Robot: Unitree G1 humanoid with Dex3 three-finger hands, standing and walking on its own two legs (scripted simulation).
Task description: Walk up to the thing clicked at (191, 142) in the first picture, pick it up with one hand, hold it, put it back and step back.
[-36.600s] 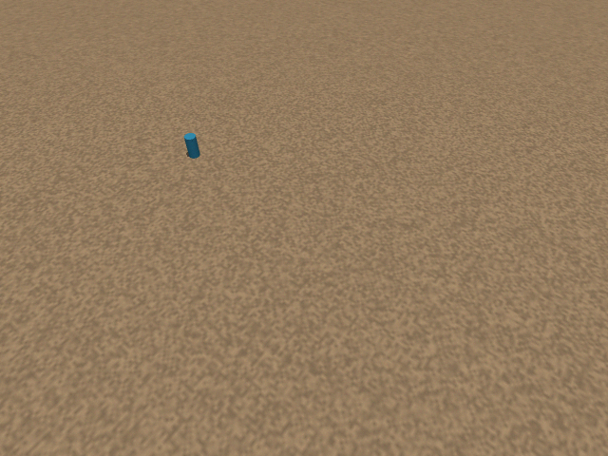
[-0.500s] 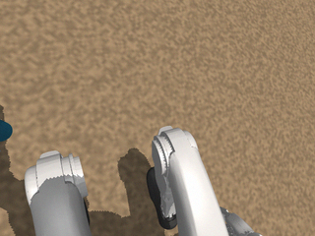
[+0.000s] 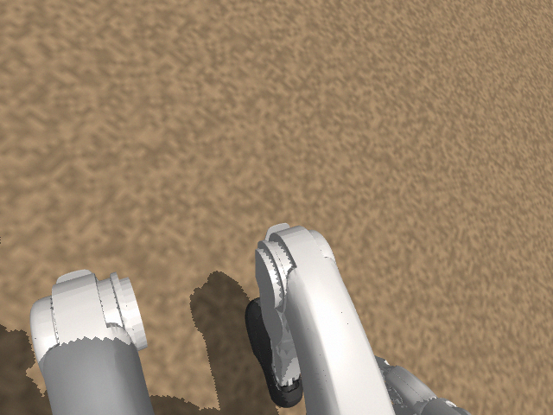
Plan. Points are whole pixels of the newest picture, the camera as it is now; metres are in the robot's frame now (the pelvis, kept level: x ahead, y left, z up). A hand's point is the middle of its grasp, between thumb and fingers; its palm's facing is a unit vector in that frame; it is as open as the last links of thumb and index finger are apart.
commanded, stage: close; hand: left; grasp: from above
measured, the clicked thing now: out of the picture +0.41 +0.34 -0.23
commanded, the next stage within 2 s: settle in 0.98 s
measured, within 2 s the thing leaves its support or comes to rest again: leaves its support in 1.48 s
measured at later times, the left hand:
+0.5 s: hand out of the picture +0.40 +0.33 -0.19, palm faces -0.43 -0.16 -0.89, open 10.9 cm
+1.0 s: hand out of the picture +0.40 +0.34 -0.19, palm faces -0.43 -0.16 -0.89, open 10.1 cm
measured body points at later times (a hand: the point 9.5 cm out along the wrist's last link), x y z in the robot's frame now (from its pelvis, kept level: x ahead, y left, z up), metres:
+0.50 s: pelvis +0.00 +0.00 +0.00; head +0.22 +0.11 +0.38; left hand +0.41 +0.34 -0.14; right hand +0.07 -0.26 -0.08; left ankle +0.07 +0.13 -0.25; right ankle +0.11 -0.14 -0.25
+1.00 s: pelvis +0.00 +0.00 +0.00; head +0.22 +0.11 +0.38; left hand +0.42 +0.34 -0.14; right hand +0.08 -0.26 -0.08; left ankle +0.07 +0.13 -0.25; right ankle +0.11 -0.14 -0.25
